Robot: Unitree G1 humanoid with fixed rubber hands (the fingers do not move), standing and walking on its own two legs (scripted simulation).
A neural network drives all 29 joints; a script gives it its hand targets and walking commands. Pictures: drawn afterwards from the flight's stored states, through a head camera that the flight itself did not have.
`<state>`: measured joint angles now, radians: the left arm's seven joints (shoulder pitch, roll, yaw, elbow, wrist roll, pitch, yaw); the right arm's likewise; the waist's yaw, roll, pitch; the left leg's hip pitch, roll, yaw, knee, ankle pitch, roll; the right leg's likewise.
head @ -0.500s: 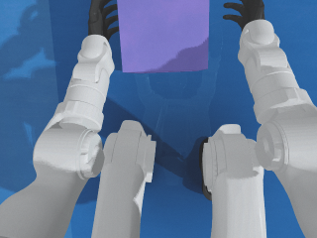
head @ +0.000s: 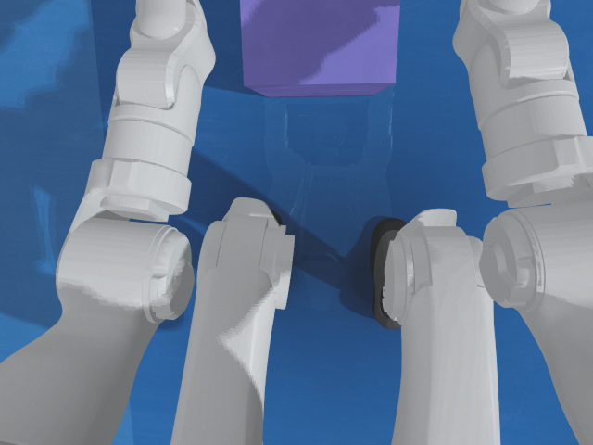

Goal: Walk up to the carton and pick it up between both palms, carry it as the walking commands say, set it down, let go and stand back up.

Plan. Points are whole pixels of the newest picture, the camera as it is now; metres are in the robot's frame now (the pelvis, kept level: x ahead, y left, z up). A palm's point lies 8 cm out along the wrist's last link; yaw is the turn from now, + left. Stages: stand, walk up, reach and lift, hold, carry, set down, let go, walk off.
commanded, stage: set down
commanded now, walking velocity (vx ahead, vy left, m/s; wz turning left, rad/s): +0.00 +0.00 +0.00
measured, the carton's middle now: (320, 11) +0.56 +0.03 -0.32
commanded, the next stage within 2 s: let go in 1.02 s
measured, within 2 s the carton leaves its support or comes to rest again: neither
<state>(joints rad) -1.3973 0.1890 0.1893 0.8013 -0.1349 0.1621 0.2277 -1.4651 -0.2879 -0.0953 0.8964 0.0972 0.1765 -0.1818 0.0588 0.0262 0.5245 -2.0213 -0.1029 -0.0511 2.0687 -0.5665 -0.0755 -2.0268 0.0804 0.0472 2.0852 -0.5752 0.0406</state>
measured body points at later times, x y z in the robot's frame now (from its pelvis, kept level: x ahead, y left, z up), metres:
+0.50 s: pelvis +0.01 +0.00 +0.12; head +0.38 +0.00 +0.36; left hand +0.55 +0.17 -0.02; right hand +0.58 -0.13 -0.03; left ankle +0.13 +0.13 -0.38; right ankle +0.12 -0.12 -0.38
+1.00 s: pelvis +0.02 +0.00 +0.24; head +0.37 +0.00 +0.51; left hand +0.55 +0.17 +0.11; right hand +0.58 -0.14 +0.10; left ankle +0.13 +0.13 -0.38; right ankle +0.12 -0.12 -0.38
